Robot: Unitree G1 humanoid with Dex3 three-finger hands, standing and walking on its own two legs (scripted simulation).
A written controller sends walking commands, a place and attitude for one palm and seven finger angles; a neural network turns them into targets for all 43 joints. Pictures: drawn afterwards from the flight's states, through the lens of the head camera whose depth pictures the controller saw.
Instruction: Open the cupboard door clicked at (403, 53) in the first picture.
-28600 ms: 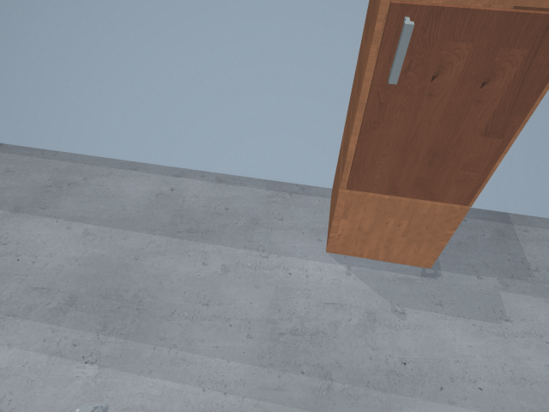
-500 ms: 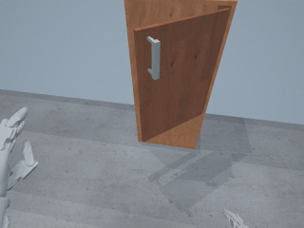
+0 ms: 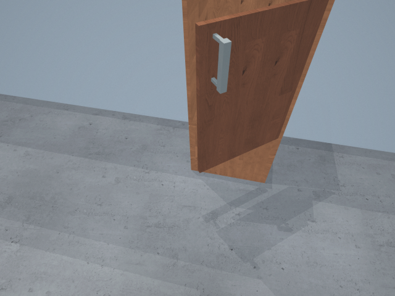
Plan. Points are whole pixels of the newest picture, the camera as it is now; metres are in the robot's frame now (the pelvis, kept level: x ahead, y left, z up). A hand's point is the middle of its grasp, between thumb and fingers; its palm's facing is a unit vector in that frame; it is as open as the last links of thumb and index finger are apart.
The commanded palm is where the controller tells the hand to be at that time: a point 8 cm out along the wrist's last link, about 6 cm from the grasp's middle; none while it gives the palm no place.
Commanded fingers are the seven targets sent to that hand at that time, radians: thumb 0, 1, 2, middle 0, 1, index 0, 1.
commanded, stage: let the arm hang, fingers relaxed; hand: left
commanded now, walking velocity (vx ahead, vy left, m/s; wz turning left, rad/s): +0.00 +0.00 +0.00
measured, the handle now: (219, 64) +0.62 -0.02 +0.15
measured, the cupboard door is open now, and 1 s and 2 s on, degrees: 40 40 40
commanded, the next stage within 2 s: look to check the result in 0.56 s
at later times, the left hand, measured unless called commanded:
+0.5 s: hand out of the picture -0.01 +0.18 -0.18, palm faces +0.03 -0.98 -0.18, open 7.3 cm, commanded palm none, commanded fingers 0.00 0.90 0.90 -0.20 -0.30 -0.20 -0.30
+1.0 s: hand out of the picture +0.01 +0.20 -0.17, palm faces +0.01 -0.97 -0.23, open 7.4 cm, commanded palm none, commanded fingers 0.00 0.90 0.90 -0.20 -0.30 -0.20 -0.30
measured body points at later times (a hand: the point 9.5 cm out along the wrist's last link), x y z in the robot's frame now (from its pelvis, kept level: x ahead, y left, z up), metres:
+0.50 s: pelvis -0.01 +0.02 +0.00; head +0.00 +0.01 +0.45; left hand -0.01 +0.23 -0.16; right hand -0.03 -0.19 -0.17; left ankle +0.02 +0.12 -0.74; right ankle +0.00 -0.09 -0.74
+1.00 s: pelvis +0.00 +0.02 +0.00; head +0.01 +0.00 +0.45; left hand +0.01 +0.25 -0.15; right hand +0.00 -0.21 -0.16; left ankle +0.02 +0.12 -0.74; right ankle +0.00 -0.09 -0.74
